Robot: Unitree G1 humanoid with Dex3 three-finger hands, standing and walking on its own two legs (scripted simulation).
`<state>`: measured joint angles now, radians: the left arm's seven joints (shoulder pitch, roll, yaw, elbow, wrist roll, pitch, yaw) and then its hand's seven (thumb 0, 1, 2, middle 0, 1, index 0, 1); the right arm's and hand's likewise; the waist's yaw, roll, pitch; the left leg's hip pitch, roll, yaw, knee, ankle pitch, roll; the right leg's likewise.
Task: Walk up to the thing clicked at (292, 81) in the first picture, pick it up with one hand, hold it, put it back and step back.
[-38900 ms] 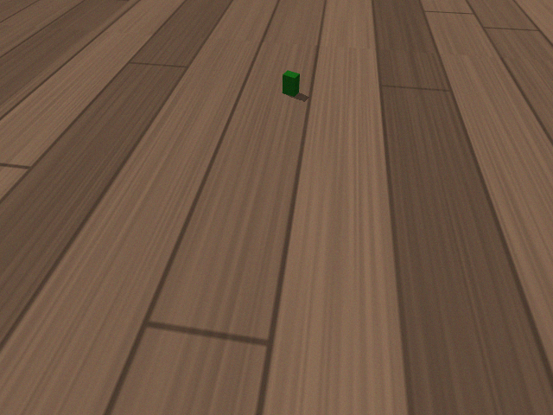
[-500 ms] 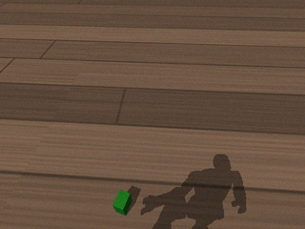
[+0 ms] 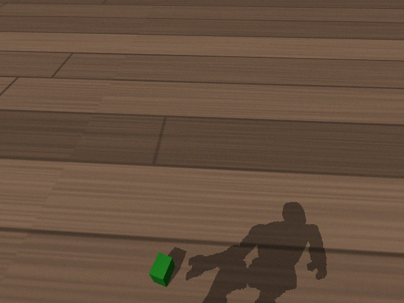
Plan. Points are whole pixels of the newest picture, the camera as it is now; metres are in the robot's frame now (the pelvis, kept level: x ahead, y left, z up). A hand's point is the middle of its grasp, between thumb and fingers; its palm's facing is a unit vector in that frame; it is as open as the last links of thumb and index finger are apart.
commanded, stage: stand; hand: left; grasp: from above
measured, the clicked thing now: (162, 270) +0.38 +0.20 -0.72
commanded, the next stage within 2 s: step back in 0.66 s
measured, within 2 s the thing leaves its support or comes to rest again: neither
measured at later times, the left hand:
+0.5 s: hand out of the picture +0.07 +0.24 -0.16, palm faces -0.01 -0.95 -0.33, open 7.4 cm
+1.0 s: hand out of the picture +0.06 +0.26 -0.17, palm faces -0.04 -0.91 -0.40, open 7.4 cm
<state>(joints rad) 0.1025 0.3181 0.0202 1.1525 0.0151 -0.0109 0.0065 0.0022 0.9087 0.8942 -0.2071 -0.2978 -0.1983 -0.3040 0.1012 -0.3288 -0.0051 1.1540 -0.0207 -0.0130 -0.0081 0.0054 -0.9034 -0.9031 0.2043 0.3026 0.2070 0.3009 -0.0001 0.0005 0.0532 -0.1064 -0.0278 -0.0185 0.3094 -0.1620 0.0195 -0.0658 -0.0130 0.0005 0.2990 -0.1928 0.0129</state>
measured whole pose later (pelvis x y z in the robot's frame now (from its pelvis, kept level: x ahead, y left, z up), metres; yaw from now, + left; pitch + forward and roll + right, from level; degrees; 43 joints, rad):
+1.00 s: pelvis -0.06 -0.01 -0.03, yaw +0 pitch -2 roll +1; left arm 0.07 0.39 0.05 0.94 0.03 0.02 0.00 0.00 0.91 0.89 -0.21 -0.30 -0.20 -0.30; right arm 0.06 -0.41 -0.06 0.96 0.00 0.06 0.01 0.00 -0.90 -0.90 0.20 0.30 0.21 0.30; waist -0.01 0.00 0.19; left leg -0.42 -0.08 -0.07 0.91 -0.45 0.04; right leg -0.34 -0.02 0.00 0.67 -0.29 -0.02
